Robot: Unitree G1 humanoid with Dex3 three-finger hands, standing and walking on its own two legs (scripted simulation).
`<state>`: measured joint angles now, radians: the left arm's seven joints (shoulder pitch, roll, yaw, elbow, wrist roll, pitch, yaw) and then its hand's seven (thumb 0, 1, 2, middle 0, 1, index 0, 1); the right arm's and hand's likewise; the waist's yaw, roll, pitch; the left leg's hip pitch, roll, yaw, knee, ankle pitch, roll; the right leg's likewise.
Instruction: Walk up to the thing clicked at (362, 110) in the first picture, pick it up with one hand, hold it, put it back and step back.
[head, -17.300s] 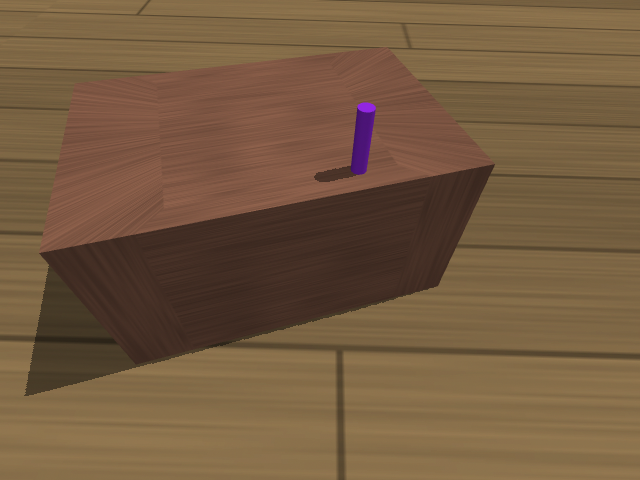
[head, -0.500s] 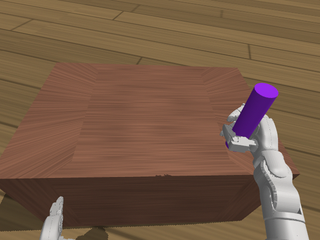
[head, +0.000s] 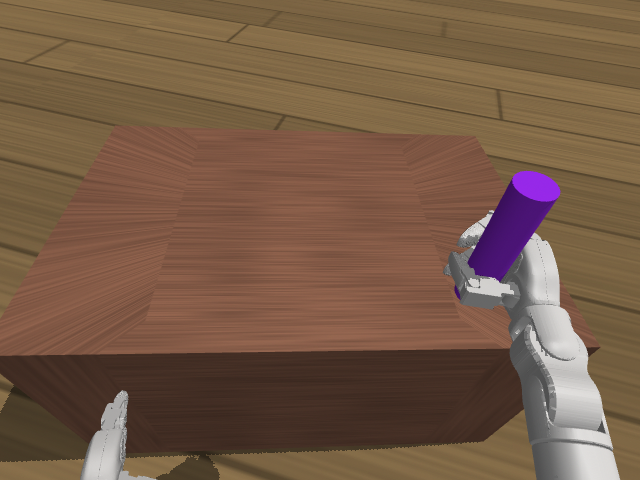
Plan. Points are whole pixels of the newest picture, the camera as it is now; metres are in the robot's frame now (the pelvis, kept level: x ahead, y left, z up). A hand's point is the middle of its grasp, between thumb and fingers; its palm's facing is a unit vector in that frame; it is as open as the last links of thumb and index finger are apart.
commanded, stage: hold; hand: right
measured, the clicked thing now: (498, 247) +0.32 -0.18 +0.17
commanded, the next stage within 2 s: crouch in 0.36 s
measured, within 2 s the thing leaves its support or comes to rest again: neither
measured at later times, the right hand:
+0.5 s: hand (467, 264) +0.33 -0.17 +0.13, palm faces +0.09 +1.00 -0.03, open 5.4 cm
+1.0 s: hand (438, 268) +0.38 -0.17 +0.06, palm faces +0.09 +1.00 +0.01, open 5.3 cm
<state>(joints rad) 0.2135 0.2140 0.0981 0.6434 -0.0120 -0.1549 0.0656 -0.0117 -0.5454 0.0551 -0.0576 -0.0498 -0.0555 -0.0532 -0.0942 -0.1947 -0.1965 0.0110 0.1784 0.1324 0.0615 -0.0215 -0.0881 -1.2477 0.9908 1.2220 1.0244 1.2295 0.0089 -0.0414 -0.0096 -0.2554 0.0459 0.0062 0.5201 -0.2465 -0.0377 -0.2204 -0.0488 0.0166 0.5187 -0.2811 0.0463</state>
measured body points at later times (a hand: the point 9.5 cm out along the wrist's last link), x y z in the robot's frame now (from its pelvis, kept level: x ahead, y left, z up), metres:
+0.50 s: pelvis +0.01 +0.00 +0.00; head +0.00 +0.02 +0.45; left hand +0.17 +0.26 -0.08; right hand +0.31 -0.22 +0.14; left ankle +0.02 +0.14 -0.73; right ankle +0.00 -0.15 -0.73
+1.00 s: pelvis -0.01 +0.00 -0.01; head +0.03 -0.01 +0.44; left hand +0.15 +0.26 -0.08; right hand +0.37 -0.22 +0.06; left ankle +0.02 +0.14 -0.73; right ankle +0.00 -0.15 -0.73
